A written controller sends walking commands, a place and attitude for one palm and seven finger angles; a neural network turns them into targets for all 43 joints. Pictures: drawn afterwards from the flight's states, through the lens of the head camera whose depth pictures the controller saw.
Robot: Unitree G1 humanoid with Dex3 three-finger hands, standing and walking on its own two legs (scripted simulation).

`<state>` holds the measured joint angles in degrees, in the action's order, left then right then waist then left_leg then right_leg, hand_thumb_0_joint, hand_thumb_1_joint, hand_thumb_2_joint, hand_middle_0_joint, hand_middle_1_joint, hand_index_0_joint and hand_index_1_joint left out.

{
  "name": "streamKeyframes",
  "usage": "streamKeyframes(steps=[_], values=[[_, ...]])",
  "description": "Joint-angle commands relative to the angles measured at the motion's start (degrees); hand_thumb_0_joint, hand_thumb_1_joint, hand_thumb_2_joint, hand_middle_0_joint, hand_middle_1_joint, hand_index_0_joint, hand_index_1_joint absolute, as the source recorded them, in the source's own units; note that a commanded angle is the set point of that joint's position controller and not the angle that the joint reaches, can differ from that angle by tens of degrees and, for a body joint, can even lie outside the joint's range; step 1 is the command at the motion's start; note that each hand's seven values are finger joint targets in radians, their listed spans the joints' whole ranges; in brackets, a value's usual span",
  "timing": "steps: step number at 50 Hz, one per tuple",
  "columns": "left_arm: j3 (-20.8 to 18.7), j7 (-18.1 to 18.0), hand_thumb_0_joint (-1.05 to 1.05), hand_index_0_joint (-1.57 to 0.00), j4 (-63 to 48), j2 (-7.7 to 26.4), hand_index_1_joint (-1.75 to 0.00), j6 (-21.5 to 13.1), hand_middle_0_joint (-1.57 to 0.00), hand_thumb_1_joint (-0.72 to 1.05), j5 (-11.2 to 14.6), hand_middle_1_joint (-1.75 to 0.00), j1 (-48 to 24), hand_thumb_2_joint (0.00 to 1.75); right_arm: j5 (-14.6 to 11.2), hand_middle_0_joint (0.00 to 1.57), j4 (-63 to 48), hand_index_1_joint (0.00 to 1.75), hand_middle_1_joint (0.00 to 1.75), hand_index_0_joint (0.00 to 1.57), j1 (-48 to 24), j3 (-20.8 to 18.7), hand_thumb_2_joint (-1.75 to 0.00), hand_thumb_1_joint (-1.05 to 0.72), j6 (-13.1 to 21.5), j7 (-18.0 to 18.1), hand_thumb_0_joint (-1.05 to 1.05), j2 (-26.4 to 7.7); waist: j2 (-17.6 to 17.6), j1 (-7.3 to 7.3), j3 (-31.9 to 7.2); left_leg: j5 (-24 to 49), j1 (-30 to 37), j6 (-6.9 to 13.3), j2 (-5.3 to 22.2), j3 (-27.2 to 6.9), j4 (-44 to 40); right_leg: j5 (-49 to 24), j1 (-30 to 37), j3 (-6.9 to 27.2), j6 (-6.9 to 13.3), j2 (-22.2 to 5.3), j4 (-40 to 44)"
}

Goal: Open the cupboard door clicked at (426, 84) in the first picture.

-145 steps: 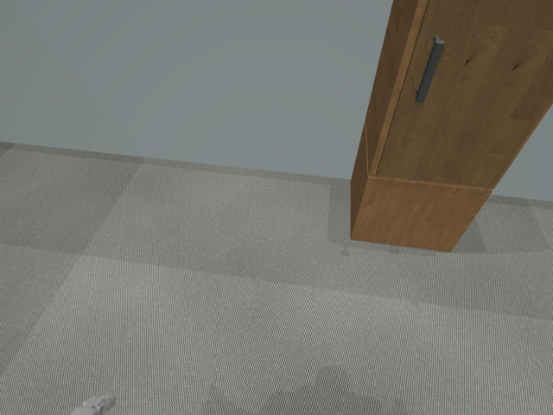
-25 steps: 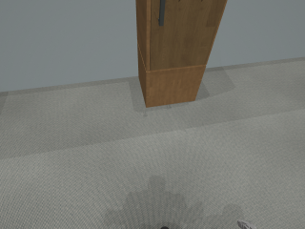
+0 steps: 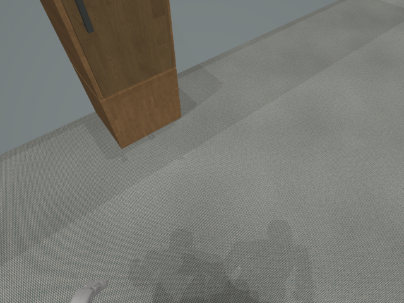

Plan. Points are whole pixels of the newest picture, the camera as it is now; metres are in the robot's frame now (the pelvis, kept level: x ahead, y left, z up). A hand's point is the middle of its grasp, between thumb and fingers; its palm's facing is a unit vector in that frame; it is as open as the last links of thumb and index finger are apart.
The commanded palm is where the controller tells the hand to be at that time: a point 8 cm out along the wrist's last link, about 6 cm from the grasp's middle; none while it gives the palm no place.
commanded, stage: walk to a spot facing it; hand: left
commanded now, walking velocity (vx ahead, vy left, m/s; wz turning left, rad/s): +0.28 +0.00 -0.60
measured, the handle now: (79, 6) +0.99 +0.45 +0.08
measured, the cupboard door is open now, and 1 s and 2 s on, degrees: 0 0 0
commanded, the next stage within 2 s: turn to face it in 1.80 s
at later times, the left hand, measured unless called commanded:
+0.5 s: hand (101, 293) +0.16 +0.24 -0.18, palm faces -0.19 -0.97 -0.18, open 7.4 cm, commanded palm none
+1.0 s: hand (201, 161) +0.52 +0.02 -0.17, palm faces -0.60 -0.79 -0.14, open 7.4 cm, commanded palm none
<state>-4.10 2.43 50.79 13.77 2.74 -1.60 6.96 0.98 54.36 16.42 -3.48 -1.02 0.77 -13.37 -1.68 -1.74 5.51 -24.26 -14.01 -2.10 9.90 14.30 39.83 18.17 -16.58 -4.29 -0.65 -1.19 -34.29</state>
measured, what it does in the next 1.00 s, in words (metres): walks ahead, turning right: left foot, then right foot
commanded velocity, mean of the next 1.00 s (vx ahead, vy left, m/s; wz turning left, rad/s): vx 0.31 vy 0.00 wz -0.60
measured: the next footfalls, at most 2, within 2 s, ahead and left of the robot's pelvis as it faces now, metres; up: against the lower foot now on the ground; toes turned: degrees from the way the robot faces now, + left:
left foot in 0.42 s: +0.20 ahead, +0.13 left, +0.00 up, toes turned -7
right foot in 1.00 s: +0.38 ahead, -0.18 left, +0.00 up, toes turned -42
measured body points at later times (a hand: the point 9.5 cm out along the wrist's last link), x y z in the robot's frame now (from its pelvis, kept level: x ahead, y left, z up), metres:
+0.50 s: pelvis +0.11 +0.04 +0.01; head +0.14 +0.08 +0.45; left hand +0.17 +0.29 -0.16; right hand +0.16 -0.23 -0.10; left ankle +0.16 +0.13 -0.72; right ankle +0.00 -0.09 -0.67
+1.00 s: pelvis +0.31 -0.04 -0.02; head +0.36 -0.06 +0.43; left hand +0.55 +0.06 -0.16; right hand +0.07 -0.14 -0.14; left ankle +0.17 +0.13 -0.69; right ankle +0.35 -0.15 -0.73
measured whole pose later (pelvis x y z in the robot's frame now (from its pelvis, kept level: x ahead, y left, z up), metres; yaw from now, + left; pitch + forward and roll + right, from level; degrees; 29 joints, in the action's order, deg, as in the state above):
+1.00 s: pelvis +0.31 -0.04 -0.02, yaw -34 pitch +0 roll -1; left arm -4.3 3.1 52.2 11.1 -1.0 -2.3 4.1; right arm 0.8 63.5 30.5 -2.0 1.9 0.7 -7.0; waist 1.0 -2.5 6.3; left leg -29.0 2.5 -3.0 10.2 23.6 42.7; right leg 11.0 -26.8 -11.1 6.7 0.8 -36.9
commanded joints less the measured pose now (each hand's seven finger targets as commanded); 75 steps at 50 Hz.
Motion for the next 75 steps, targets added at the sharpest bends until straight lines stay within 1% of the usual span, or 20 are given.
streamKeyframes(steps=[1,7,14,19,20,21,22,25,29,42,47,48,50,52,57,67,70,71,72,75], values=[[-3.6,-3.1,0.0,-0.2,-0.2,15.6,-0.3,-1.9,-0.2,0.9,1.0,-0.3,14.3,0.9,-0.1,0.2,-8.4,0.3,0.3,0.2,-4.7,-0.5,-0.9,-0.9,0.3,0.6,0.0,-5.5,13.9,7.32,-15.1,-11.0,-24.4,-1.4,-1.8,-12.6,28.2,-27.0,24.8,25.6,13.7,-21.9,13.2],[-1.8,-2.4,0.0,-0.2,-1.5,10.4,-0.3,-3.7,-0.2,0.9,0.5,-0.3,6.3,0.9,0.9,0.2,-5.4,0.3,0.3,0.2,-5.6,-1.3,-0.9,-0.9,0.4,-1.3,0.0,-5.6,8.3,2.48,-4.8,4.8,-20.7,-3.1,-1.8,-10.9,23.2,-5.6,8.2,18.9,9.6,-10.8,19.1],[-1.9,-2.1,0.0,-0.2,-0.1,10.8,-0.3,-4.7,-0.2,0.9,0.1,-0.3,9.4,0.9,0.5,0.2,-8.2,0.3,0.3,0.2,-10.0,-1.3,-0.9,-0.9,1.9,-1.9,0.0,-5.1,11.6,3.62,-1.7,6.9,-18.9,-3.0,-3.8,-11.0,9.9,2.6,5.8,23.4,10.6,-10.0,21.2],[-2.3,-2.2,0.0,-0.2,-0.5,10.3,-0.3,-4.2,-0.2,0.9,0.3,-0.3,7.1,0.9,-0.2,0.2,-6.9,0.3,0.3,0.2,-3.2,-1.3,-0.9,-0.9,3.8,-1.0,0.0,-5.4,9.6,0.27,-4.6,9.2,4.0,-1.6,-7.4,-9.4,-9.5,-1.3,-3.4,23.2,8.3,-7.0,12.3],[-2.0,-2.0,0.0,-0.2,-0.7,7.5,-0.3,-4.2,-0.2,0.9,0.3,-0.3,6.6,0.9,-0.1,0.2,-4.6,0.3,0.3,0.2,4.5,-2.0,-0.9,-0.9,4.3,-0.1,0.0,-8.3,1.3,-3.25,-8.2,7.7,16.3,-1.1,-4.4,-12.2,-15.4,-1.6,-8.7,19.6,6.0,-2.6,1.6],[-1.2,-1.3,0.0,-0.2,-1.7,3.2,-0.3,-3.7,-0.2,0.9,1.2,-0.3,7.8,0.9,0.9,0.2,-2.7,0.3,0.3,0.2,11.9,-3.5,-0.9,-0.9,4.6,0.3,0.0,-15.2,-17.3,-5.82,-13.3,-6.7,25.9,2.4,12.5,-31.9,-22.4,11.6,-19.9,10.3,2.4,5.8,-17.6],[-1.1,-1.1,0.0,-0.2,-2.6,2.9,-0.3,-4.0,-0.2,0.9,0.7,-0.3,7.9,0.9,0.8,0.2,-2.7,0.3,0.3,0.2,13.4,-3.0,-0.9,-0.9,4.2,0.3,0.0,-16.7,-18.6,-4.99,-11.7,-16.2,21.5,5.7,20.7,-43.1,-29.5,15.6,-24.5,7.6,1.1,4.9,-29.1],[-2.3,0.2,0.0,-0.2,-0.6,5.0,-0.3,-3.5,-0.2,0.9,-0.4,-0.3,5.9,0.9,0.4,0.2,-4.8,0.3,0.3,0.2,1.7,-0.7,-0.9,-0.9,4.6,0.5,0.0,-8.1,-8.0,-0.08,0.4,-13.1,4.0,3.6,14.7,-31.1,-32.8,2.4,-23.2,7.0,0.7,-2.3,-37.7],[-2.0,0.5,0.0,-0.2,1.9,1.1,-0.3,-2.1,-0.2,0.9,-0.4,-0.3,10.6,0.9,0.0,0.2,-2.5,0.3,0.3,0.2,3.5,0.1,-0.9,-0.9,6.0,1.0,0.0,-4.3,-7.5,2.52,-1.8,16.8,7.3,-0.1,8.1,-10.9,-27.8,-7.3,-21.5,5.2,-0.6,-2.4,-38.9],[-0.1,1.0,0.0,-0.2,-3.2,-2.4,-0.3,-2.3,-0.2,0.9,-0.3,-0.3,-8.7,0.9,0.9,0.2,5.1,0.3,0.3,0.2,15.5,0.1,-0.9,-0.9,5.7,1.3,0.0,-2.3,-5.2,-2.15,4.5,40.8,20.1,6.7,10.2,0.5,-25.3,-7.3,-26.7,-4.7,0.8,-2.5,-11.9],[-1.6,0.1,0.0,-0.2,1.2,1.5,-0.3,-3.8,-0.2,0.9,-0.5,-0.3,7.7,0.9,0.2,0.2,3.4,0.3,0.3,0.2,10.3,-1.2,-0.9,-0.9,5.4,1.0,0.0,-7.5,-7.1,6.57,-7.2,71.4,18.9,4.4,10.0,6.7,0.0,-4.2,-1.1,-8.9,6.3,4.8,-2.3],[-2.6,-0.2,0.0,-0.2,3.6,4.6,-0.3,-4.6,-0.2,0.9,-0.6,-0.3,16.4,0.9,-0.3,0.2,2.2,0.3,0.3,0.2,8.2,-1.2,-0.9,-0.9,5.3,0.5,0.0,-7.9,-4.8,11.19,-13.0,62.1,10.6,2.4,8.8,6.8,13.6,-9.8,14.9,-6.8,7.6,3.5,3.1],[-4.4,-1.9,0.0,-0.2,4.8,15.2,-0.3,-5.0,-0.2,0.9,1.1,-0.3,22.3,0.9,-1.5,0.2,-1.9,0.3,0.3,0.2,8.2,-0.1,-0.9,-0.9,5.2,0.2,0.0,-1.4,12.9,10.5,-23.7,-11.2,-23.5,-1.9,-6.0,-3.6,49.2,-26.7,38.8,41.2,20.0,-23.1,9.9],[-3.8,-2.6,0.0,-0.2,2.4,12.4,-0.3,-4.7,-0.2,0.9,1.6,-0.3,14.6,0.9,-0.7,0.2,-2.9,0.3,0.3,0.2,3.3,-0.6,-0.9,-0.9,5.0,0.0,0.0,-2.1,5.3,7.62,-13.0,1.1,-26.2,-0.4,-0.4,-12.8,47.9,-17.1,25.5,31.0,16.5,-20.5,15.4],[-1.6,-2.7,0.0,-0.2,1.6,6.9,-0.3,-6.6,-0.2,0.9,0.3,-0.3,6.0,0.9,0.5,0.2,-1.3,0.3,0.3,0.2,4.8,-0.3,-0.9,-0.9,2.5,-0.1,0.0,0.0,0.9,-0.64,-4.3,5.5,-14.8,-1.8,1.5,-12.4,30.9,-19.6,-3.1,14.9,12.2,-11.7,18.3],[-2.5,-2.3,0.0,-0.2,1.4,8.2,-0.3,-6.0,-0.2,0.9,0.3,-0.3,10.5,0.9,0.2,0.2,-8.0,0.3,0.3,0.2,-10.4,-0.1,-0.9,-0.9,4.1,-1.1,0.0,-1.4,11.0,4.12,-6.0,10.0,-11.8,-2.4,-4.8,-9.4,-0.1,-23.2,5.1,18.4,10.5,-8.0,12.0],[-2.7,-2.6,0.0,-0.2,0.9,7.6,-0.3,-5.1,-0.2,0.9,0.8,-0.3,10.1,0.9,0.1,0.2,-6.4,0.3,0.3,0.2,-5.9,-0.8,-0.9,-0.9,4.5,-0.1,0.0,-4.1,7.0,1.39,-8.9,15.3,2.8,-1.7,-5.7,-9.0,-13.2,-26.6,2.3,18.2,7.4,-5.6,2.2],[-2.4,-2.5,0.0,-0.2,0.1,5.6,-0.3,-5.0,-0.2,0.9,1.4,-0.3,9.9,0.9,0.6,0.2,-4.7,0.3,0.3,0.2,0.8,-1.6,-0.9,-0.9,4.9,0.5,0.0,-8.5,-0.6,-1.71,-13.7,21.2,16.6,0.6,2.0,-16.2,-16.6,-18.5,-5.9,14.1,4.4,-1.1,-8.6],[-1.6,-1.8,0.0,-0.2,-0.4,2.1,-0.3,-5.0,-0.2,0.9,2.0,-0.3,12.4,0.9,1.2,0.2,-3.7,0.3,0.3,0.2,6.1,-2.8,-0.9,-0.9,4.7,0.6,0.0,-14.5,-16.4,-2.58,-19.4,34.4,28.6,7.4,20.4,-32.8,-16.2,15.8,-18.6,5.1,0.6,5.0,-26.6],[-2.1,-1.7,0.0,-0.2,-0.2,4.0,-0.3,-4.0,-0.2,0.9,0.5,-0.3,9.4,0.9,0.5,0.2,-5.9,0.3,0.3,0.2,-1.3,-1.0,-0.9,-0.9,3.7,0.4,0.0,-8.7,-9.4,-0.55,-9.0,27.4,10.4,9.0,18.5,-24.5,-21.2,13.1,-20.3,5.4,-1.2,-1.2,-40.1]])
